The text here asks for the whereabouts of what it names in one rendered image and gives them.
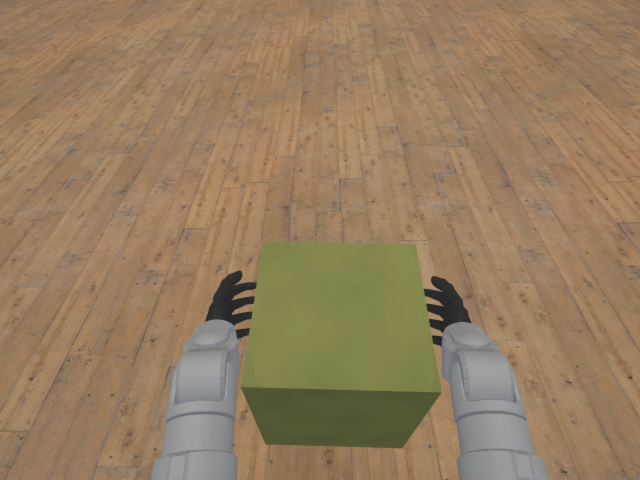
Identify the robot right forearm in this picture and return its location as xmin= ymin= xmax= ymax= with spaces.
xmin=442 ymin=322 xmax=549 ymax=480

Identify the carton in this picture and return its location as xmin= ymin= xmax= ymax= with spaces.
xmin=241 ymin=241 xmax=442 ymax=448

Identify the robot left hand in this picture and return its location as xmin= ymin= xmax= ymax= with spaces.
xmin=205 ymin=271 xmax=257 ymax=339

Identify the robot left forearm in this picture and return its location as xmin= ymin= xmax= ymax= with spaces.
xmin=151 ymin=319 xmax=240 ymax=480

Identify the robot right hand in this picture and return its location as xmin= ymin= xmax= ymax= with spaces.
xmin=424 ymin=276 xmax=471 ymax=347

